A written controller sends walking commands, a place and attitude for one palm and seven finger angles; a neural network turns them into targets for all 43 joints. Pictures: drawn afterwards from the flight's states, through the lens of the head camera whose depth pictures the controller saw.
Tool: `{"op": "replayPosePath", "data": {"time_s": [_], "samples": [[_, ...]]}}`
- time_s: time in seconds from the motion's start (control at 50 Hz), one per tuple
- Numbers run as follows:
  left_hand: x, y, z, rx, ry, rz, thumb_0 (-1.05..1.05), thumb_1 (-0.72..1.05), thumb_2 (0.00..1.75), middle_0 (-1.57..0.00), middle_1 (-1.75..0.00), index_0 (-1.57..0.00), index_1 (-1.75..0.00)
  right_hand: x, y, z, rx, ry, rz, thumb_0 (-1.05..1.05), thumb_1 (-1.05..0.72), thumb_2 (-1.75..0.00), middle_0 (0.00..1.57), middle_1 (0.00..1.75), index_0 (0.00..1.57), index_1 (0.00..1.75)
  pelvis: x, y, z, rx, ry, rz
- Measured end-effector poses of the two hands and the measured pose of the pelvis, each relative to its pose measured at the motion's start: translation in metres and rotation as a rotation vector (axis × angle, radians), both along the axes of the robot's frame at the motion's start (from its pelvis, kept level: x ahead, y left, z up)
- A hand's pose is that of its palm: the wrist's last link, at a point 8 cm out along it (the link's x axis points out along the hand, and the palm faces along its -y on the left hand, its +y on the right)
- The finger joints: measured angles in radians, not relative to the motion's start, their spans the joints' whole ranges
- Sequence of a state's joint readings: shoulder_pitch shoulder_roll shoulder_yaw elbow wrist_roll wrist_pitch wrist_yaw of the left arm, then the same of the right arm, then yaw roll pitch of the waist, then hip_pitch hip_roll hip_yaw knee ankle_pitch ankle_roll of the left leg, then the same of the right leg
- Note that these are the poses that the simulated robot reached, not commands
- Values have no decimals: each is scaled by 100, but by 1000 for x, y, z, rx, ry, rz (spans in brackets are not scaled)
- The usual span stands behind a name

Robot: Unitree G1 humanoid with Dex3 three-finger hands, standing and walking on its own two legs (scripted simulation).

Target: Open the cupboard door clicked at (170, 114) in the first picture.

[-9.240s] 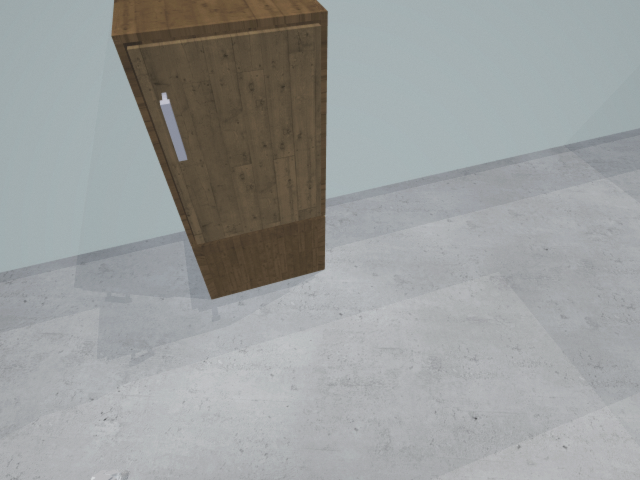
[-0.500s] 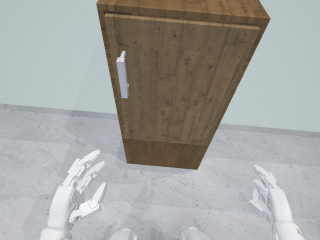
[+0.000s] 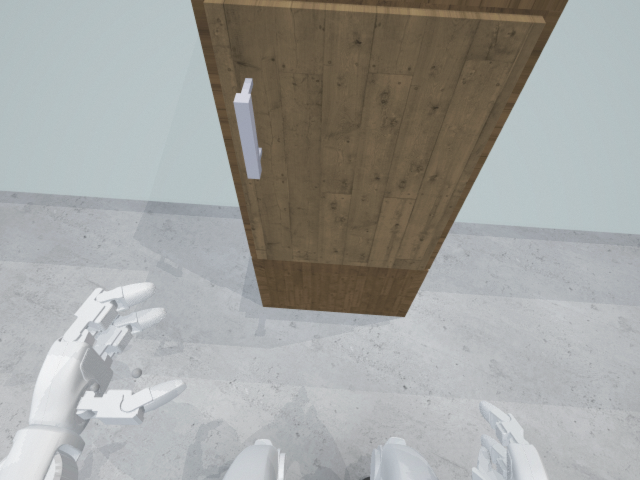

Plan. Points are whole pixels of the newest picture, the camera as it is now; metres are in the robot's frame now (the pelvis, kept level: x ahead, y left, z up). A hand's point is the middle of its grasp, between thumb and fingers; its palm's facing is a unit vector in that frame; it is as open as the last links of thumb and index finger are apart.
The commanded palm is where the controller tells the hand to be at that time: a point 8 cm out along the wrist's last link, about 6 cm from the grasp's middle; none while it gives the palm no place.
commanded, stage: raise the hand with hooked fingers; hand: left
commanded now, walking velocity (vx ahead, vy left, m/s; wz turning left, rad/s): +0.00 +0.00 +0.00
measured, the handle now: (251, 131) +0.59 +0.14 +0.07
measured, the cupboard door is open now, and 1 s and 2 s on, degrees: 0 0 0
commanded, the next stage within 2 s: move the hooked fingers beside the handle in 1.20 s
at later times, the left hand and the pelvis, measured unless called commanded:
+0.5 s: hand (90, 328) +0.27 +0.26 +0.06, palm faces -0.01 -1.00 -0.07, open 13.8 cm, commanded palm +0.25 +0.31 +0.07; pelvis +0.00 +0.01 +0.02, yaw +0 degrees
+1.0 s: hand (86, 291) +0.30 +0.28 +0.07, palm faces -0.02 -1.00 -0.04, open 14.0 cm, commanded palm +0.28 +0.33 +0.08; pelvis +0.01 +0.01 +0.02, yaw -1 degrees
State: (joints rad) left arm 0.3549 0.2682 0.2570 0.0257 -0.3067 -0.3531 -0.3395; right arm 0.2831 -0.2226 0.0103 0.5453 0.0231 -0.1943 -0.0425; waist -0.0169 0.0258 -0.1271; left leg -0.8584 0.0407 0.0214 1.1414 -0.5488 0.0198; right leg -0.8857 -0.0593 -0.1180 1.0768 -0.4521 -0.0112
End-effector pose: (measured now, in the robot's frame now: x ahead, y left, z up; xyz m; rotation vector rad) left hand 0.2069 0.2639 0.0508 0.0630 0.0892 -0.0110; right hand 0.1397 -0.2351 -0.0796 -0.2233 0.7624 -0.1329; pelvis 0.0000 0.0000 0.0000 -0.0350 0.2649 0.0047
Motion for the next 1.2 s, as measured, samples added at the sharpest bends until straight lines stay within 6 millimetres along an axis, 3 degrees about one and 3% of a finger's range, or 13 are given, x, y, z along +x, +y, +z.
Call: {"op": "replayPosePath", "data": {"time_s": [0.08, 0.18, 0.44, 0.58, 0.74, 0.96, 1.2], "samples": [[3, 9, 2, 11, -26, 1, 0, -4, 49, -26, -91, -27, -90, -4, -15, 10, -55, -3, -7, 2, -90, -90, 20, 30, 21, 30, 0, 3, 3, 0, -4, 1], [8, 16, 2, 6, -27, -16, 0, -16, 44, -27, -98, -27, -98, 5, -21, 24, -91, -41, 2, 2, -91, -90, 20, 29, 20, 30, 0, 6, 6, -2, -14, 2], [31, 47, 16, 6, -36, 4, -1, -43, 33, -29, -116, -30, -115, 32, 10, 34, -41, -95, 87, 1, -90, -90, 20, 30, 21, 30, 3, 8, 15, -10, -33, 9], [48, 61, 25, 8, -36, 4, -1, -48, 31, -30, -119, -30, -119, 27, 14, 30, -30, -59, 93, 1, -90, -90, 20, 30, 21, 30, 6, 9, 18, -10, -34, 8], [70, 76, 31, -5, -33, 5, -1, -49, 30, -30, -120, -30, -120, 13, 0, 29, -59, 1, 61, 1, -90, -90, 20, 30, 21, 30, 9, 9, 22, -7, -29, 0], [78, 69, 27, -22, -33, -15, -1, -49, 30, -30, -120, -30, -120, 0, -14, 34, -82, 34, 22, 1, -90, -90, 20, 30, 21, 30, 12, 9, 24, -2, -19, -13], [72, 69, 33, -7, -50, -7, -1, -50, 30, -30, -120, -30, -120, 7, -5, 32, -53, 13, 37, 1, -90, -90, 20, 30, 21, 30, 10, 7, 24, -2, -27, -7]]}}
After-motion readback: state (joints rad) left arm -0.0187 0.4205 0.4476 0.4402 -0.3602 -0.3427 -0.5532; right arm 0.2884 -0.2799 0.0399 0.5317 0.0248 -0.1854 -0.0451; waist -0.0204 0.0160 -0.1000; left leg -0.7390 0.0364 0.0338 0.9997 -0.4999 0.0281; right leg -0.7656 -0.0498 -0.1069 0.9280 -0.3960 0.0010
